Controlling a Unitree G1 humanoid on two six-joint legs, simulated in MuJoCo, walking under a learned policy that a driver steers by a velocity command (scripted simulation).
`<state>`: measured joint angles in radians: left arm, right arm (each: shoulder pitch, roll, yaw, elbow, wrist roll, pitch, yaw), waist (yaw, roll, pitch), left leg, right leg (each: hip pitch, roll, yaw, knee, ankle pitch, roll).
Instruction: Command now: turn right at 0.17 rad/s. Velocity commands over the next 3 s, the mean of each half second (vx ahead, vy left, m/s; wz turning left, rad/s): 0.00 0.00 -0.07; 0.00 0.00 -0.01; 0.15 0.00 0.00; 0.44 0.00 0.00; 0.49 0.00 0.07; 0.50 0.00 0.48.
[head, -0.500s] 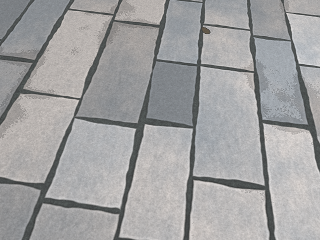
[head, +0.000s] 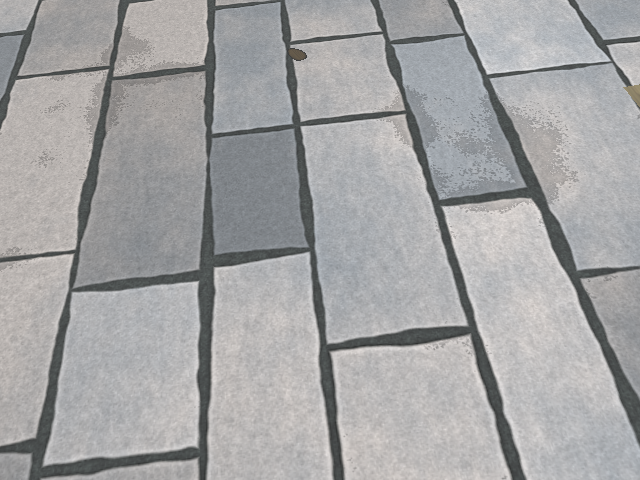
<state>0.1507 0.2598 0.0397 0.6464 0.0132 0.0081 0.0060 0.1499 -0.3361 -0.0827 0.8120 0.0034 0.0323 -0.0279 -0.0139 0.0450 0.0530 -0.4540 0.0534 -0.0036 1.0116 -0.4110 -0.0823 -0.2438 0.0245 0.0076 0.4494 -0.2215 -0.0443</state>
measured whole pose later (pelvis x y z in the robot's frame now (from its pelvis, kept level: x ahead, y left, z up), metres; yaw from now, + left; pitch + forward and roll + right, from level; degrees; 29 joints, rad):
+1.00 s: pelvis +0.01 +0.02 +0.00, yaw -1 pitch -2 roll +0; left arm 0.17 0.24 0.03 1.04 0.00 0.01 0.03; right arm 0.19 -0.24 -0.01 1.05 -0.01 -0.01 -0.03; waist 0.00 0.00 0.04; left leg -0.16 0.01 0.00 0.47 -0.28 -0.01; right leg -0.19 0.01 0.02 0.47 -0.25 0.00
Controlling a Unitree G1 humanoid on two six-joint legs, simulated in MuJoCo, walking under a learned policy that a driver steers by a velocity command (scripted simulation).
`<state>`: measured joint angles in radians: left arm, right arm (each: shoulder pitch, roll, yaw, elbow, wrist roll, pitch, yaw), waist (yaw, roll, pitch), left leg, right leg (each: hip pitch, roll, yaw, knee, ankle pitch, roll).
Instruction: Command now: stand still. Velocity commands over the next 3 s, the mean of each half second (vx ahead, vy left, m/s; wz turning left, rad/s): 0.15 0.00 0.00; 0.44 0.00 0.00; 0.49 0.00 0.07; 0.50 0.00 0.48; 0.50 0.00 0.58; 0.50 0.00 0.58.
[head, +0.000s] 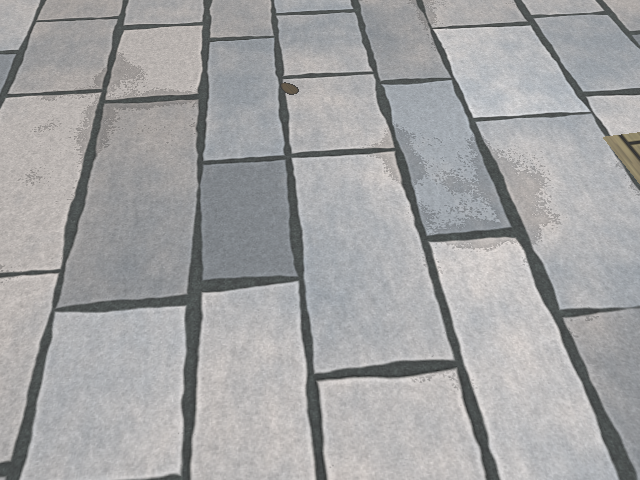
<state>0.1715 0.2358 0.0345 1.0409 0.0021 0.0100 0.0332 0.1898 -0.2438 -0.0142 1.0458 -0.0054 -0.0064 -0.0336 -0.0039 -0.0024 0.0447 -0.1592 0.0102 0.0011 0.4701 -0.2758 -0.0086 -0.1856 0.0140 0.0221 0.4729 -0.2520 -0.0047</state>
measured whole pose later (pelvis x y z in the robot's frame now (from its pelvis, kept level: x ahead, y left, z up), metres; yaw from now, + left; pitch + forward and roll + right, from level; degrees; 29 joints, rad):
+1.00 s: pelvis +0.30 +0.04 -0.01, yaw +0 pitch +0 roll +0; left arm 0.37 0.24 0.03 1.03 -0.03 -0.10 0.01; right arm 0.09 -0.26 -0.05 0.88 0.01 -0.10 0.04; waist 0.02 -0.01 0.05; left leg -0.41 -0.05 0.07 0.54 -0.13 0.07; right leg -0.26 -0.01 0.06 1.20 -0.40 -0.05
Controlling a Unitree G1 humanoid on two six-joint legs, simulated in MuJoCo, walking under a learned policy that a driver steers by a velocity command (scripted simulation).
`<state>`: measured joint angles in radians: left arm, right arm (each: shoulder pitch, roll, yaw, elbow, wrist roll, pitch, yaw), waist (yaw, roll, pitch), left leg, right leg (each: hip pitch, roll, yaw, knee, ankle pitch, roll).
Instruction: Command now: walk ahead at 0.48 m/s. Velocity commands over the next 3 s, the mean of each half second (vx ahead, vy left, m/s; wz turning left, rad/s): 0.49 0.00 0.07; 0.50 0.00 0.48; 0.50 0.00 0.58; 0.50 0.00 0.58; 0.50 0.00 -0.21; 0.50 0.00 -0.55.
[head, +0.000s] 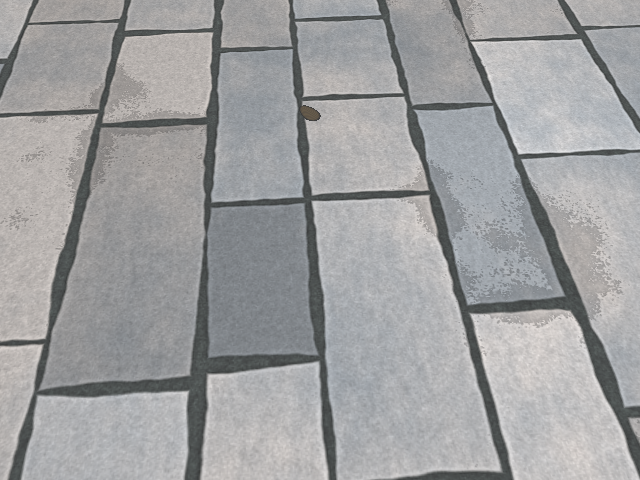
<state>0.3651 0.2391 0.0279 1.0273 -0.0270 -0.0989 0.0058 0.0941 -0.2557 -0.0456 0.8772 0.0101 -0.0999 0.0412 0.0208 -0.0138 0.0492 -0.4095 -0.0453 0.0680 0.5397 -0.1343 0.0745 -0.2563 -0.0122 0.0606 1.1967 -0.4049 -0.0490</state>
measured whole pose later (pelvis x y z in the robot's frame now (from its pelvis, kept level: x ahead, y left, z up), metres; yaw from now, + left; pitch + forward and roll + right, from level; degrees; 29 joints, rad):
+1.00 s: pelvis +0.54 +0.01 -0.01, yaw +19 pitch +1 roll -2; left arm 0.31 0.28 0.08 0.95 -0.01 -0.05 0.03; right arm 0.06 -0.25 -0.07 0.74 0.03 -0.03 0.05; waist 0.03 0.01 0.05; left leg -0.52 0.01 0.08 0.62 -0.11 0.12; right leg 0.05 -0.10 -0.30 0.55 -0.45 0.05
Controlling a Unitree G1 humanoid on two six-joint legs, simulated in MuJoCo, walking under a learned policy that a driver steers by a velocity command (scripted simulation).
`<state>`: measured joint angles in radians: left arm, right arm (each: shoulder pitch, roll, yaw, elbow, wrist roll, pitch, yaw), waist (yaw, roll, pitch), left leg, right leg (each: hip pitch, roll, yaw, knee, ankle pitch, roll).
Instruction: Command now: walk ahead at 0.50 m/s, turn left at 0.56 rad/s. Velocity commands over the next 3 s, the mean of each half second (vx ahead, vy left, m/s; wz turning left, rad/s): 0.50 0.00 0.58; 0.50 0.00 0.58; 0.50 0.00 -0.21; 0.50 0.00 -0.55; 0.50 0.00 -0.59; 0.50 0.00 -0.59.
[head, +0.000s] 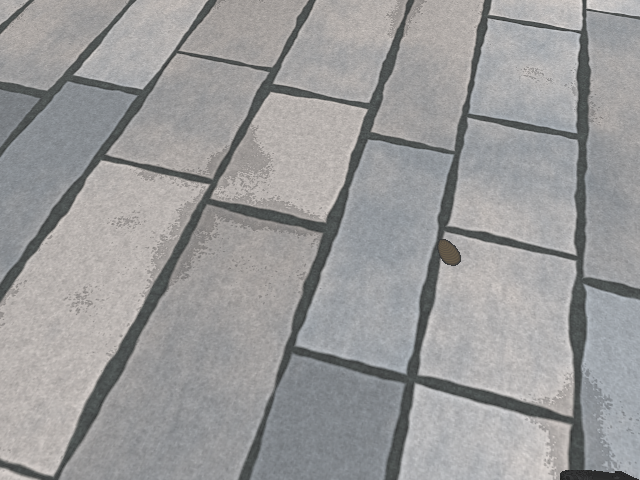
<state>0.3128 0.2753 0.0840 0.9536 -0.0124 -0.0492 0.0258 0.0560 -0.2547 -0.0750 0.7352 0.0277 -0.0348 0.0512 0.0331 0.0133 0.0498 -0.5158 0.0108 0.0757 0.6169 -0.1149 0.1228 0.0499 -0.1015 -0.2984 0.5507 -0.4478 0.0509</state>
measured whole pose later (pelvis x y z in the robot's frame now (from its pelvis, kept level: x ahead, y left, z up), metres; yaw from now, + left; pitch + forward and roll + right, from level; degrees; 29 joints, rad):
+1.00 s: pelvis +0.52 +0.11 +0.01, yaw +35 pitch +2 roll -2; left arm 0.33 0.31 0.08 0.87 -0.03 -0.06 0.00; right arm 0.06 -0.27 -0.06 0.59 0.02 -0.02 0.05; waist 0.08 0.02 0.04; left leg -0.54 0.03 0.04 0.59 -0.13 0.09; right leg 0.09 -0.06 -0.25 0.35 -0.43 0.05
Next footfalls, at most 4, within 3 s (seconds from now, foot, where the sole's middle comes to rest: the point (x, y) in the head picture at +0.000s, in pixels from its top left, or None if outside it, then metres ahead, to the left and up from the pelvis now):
0.48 right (373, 467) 0.47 -0.07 -0.75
1.02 left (197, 403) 0.59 0.30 -0.75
1.56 right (234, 258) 0.97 0.26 -0.75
2.02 left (144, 191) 1.18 0.54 -0.75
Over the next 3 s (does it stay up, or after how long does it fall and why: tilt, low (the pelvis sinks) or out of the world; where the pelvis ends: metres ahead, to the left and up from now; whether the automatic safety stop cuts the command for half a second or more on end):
stays up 1.56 0.32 0.02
